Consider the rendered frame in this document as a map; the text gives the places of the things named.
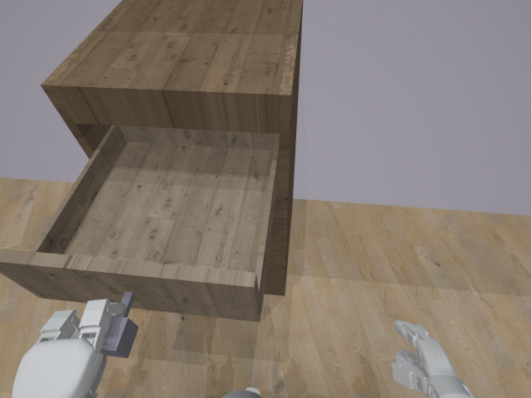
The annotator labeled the left robot hand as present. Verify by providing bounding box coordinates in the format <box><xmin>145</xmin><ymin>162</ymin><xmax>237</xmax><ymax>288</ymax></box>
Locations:
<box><xmin>12</xmin><ymin>298</ymin><xmax>126</xmax><ymax>398</ymax></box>

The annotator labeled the left robot shin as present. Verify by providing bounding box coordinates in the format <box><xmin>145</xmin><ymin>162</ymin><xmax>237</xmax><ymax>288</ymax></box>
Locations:
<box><xmin>246</xmin><ymin>387</ymin><xmax>261</xmax><ymax>396</ymax></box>

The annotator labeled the right robot hand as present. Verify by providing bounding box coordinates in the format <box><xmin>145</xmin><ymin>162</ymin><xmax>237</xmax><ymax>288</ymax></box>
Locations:
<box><xmin>392</xmin><ymin>320</ymin><xmax>457</xmax><ymax>396</ymax></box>

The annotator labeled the robot right forearm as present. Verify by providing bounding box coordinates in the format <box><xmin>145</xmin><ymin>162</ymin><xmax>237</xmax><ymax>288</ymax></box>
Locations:
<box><xmin>427</xmin><ymin>374</ymin><xmax>477</xmax><ymax>398</ymax></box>

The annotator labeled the cabinet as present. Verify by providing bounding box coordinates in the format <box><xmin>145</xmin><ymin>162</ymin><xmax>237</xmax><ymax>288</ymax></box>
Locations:
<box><xmin>41</xmin><ymin>0</ymin><xmax>303</xmax><ymax>296</ymax></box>

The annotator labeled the handle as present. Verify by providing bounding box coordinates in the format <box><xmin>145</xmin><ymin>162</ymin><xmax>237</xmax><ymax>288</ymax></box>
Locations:
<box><xmin>89</xmin><ymin>292</ymin><xmax>139</xmax><ymax>358</ymax></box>

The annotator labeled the drawer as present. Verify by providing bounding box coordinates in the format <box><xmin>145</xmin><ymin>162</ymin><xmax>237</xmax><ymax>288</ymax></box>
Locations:
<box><xmin>0</xmin><ymin>125</ymin><xmax>279</xmax><ymax>322</ymax></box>

